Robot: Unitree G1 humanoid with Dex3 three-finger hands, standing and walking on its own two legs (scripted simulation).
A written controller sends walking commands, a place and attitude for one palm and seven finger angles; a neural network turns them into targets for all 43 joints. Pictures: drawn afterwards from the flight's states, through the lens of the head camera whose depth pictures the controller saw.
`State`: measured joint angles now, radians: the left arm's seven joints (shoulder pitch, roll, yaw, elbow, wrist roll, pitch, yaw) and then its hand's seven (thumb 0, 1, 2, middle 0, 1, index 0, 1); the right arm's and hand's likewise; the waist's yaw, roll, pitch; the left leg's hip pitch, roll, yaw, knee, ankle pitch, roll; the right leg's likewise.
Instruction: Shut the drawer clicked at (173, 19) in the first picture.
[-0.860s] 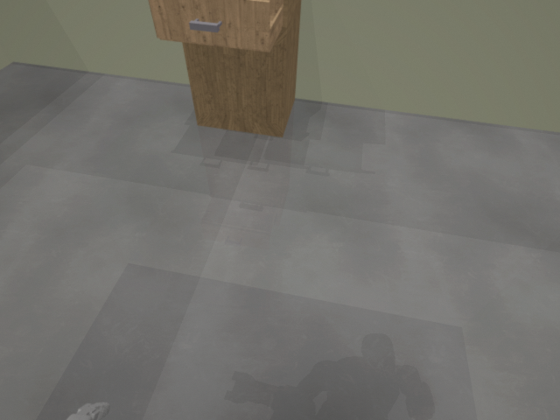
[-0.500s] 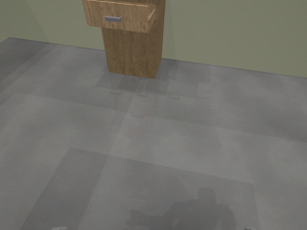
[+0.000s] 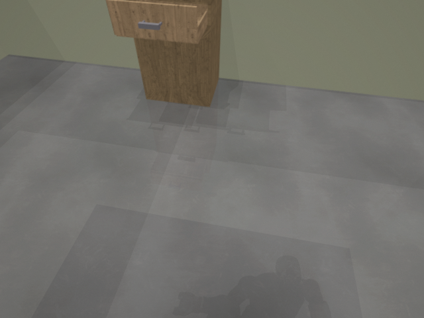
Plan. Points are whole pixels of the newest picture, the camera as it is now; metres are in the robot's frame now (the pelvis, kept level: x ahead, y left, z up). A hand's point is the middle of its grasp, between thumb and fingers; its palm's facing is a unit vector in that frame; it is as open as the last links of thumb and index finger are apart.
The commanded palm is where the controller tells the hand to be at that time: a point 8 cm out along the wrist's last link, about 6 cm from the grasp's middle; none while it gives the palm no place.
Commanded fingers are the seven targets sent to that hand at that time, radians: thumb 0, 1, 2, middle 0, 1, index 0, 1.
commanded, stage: stand and wait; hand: left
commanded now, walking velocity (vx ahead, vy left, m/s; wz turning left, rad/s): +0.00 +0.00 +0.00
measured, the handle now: (150, 24) +1.49 +0.40 -0.05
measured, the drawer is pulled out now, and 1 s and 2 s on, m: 0.28 0.28 0.28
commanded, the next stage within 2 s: look at it before walking up in 0.04 s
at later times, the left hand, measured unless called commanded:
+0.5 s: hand out of the picture +0.07 +0.24 -0.16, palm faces -0.04 -0.94 -0.33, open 7.4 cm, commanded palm none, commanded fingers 0.00 0.90 0.90 -0.20 -0.30 -0.20 -0.30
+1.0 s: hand out of the picture +0.04 +0.23 -0.17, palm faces +0.05 -0.96 -0.26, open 7.4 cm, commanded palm none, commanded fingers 0.00 0.90 0.90 -0.20 -0.30 -0.20 -0.30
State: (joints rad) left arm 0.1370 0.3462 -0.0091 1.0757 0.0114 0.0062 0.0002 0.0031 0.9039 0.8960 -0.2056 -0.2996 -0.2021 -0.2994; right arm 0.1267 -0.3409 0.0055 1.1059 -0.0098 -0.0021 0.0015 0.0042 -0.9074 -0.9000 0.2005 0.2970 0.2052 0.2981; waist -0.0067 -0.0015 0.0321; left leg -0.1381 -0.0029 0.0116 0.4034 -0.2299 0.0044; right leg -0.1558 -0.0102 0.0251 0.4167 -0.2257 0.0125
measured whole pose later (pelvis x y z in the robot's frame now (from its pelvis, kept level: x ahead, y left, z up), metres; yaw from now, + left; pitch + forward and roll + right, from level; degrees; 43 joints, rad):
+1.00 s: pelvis +0.02 +0.01 -0.01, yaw +4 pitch -1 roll -1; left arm 0.24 0.27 0.01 1.05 0.02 0.01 0.00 0.00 0.91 0.90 -0.20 -0.30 -0.20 -0.30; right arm 0.25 -0.27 0.00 1.09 -0.02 0.03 0.01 0.00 -0.91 -0.90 0.20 0.30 0.20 0.30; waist -0.01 0.00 -0.01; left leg -0.26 0.01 0.01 0.64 -0.42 0.02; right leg -0.16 -0.02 -0.04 0.46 -0.29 0.01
